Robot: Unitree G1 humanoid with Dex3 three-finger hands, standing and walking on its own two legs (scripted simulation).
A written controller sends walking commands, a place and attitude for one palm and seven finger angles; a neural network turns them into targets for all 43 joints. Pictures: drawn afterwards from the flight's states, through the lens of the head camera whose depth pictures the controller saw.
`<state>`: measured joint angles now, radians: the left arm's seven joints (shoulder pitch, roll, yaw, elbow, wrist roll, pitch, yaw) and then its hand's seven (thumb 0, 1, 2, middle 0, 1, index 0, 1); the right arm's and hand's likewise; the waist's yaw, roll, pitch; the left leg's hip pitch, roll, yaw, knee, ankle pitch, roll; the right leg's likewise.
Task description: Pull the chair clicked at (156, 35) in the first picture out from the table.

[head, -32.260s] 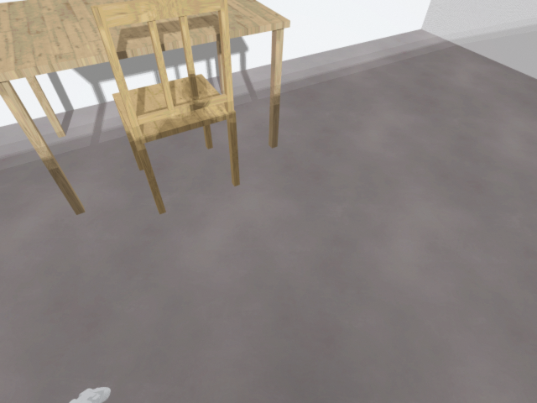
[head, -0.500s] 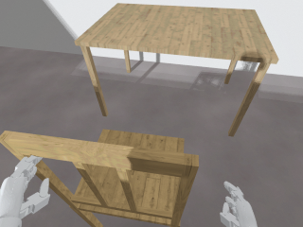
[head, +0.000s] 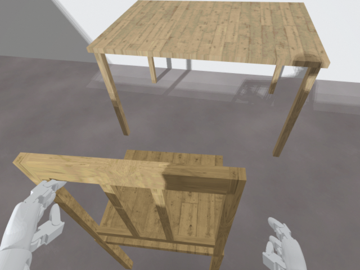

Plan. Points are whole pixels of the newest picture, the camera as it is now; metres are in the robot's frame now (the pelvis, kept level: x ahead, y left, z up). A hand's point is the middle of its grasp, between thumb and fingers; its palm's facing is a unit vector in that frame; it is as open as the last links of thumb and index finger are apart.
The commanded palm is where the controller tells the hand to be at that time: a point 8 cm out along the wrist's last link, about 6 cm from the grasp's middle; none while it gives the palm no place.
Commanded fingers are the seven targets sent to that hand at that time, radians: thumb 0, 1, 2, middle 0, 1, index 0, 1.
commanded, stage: step back with the hand held close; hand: left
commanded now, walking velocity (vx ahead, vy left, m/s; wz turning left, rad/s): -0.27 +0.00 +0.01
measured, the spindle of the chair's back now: (124, 212) +0.25 +0.20 -0.06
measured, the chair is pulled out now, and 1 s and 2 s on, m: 0.64 0.64 0.64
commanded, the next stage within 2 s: stop stepping back and stand still in 0.74 s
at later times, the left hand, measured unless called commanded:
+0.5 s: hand out of the picture +0.08 +0.30 +0.20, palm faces +0.45 -0.69 -0.57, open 7.1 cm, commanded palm +0.04 +0.33 +0.18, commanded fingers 0.00 0.90 0.90 -0.20 -0.30 -0.20 -0.30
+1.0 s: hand out of the picture -0.08 +0.35 +0.21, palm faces +0.57 -0.66 -0.48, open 7.4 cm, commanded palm -0.10 +0.37 +0.18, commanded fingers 0.00 0.90 0.90 -0.20 -0.30 -0.20 -0.30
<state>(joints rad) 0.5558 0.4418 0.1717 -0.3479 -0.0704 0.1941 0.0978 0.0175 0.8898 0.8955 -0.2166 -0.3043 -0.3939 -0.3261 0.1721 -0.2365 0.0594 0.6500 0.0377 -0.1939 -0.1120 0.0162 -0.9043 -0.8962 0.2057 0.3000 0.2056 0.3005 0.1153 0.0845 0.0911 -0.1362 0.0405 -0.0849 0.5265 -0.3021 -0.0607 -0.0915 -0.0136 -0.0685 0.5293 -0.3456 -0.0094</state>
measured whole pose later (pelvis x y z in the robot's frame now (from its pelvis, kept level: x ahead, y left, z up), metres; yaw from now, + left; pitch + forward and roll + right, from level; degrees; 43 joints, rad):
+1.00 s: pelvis -0.23 +0.06 +0.00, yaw +2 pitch -2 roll -1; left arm 0.57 0.46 0.52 -0.55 -0.07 -0.25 0.14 0.01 0.88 0.90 -0.21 -0.30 -0.22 -0.30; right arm 0.22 -0.21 0.00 0.71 0.03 -0.10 -0.07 0.02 -0.90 -0.90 0.21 0.30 0.21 0.30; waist 0.09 0.01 -0.02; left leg -0.44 -0.02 -0.02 0.91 -0.34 0.00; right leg -0.19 -0.02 -0.03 0.57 -0.34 0.00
